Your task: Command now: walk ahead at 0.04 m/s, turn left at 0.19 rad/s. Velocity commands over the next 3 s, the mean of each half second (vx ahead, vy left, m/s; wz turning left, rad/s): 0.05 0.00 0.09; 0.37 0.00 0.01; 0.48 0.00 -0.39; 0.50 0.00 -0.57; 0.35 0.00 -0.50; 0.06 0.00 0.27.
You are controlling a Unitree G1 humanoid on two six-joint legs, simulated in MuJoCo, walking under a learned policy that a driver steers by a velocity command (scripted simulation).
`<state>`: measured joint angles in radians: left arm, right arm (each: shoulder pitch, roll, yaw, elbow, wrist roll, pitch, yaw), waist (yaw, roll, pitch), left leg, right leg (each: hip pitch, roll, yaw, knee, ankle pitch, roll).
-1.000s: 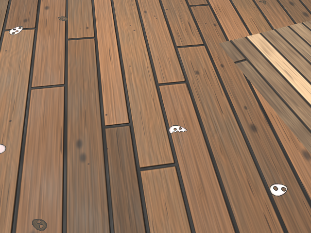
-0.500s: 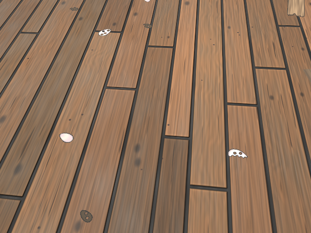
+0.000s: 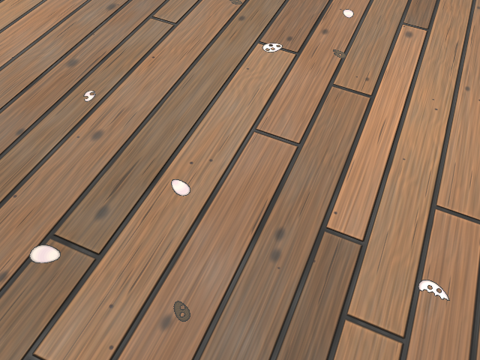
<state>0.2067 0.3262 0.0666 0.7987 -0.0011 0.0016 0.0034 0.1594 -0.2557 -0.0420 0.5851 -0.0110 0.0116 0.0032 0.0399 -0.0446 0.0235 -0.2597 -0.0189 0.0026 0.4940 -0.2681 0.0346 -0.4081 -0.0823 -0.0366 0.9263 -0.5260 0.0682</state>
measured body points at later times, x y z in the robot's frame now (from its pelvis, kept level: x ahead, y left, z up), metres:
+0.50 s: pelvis +0.03 -0.01 -0.01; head +0.03 -0.01 +0.44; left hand +0.15 +0.26 -0.12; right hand +0.15 -0.27 -0.13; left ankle -0.01 +0.10 -0.74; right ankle +0.03 -0.13 -0.74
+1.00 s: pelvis +0.20 -0.01 -0.01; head +0.24 -0.02 +0.44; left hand +0.15 +0.26 -0.13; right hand +0.47 -0.22 -0.07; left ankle +0.38 +0.12 -0.71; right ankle +0.03 -0.14 -0.74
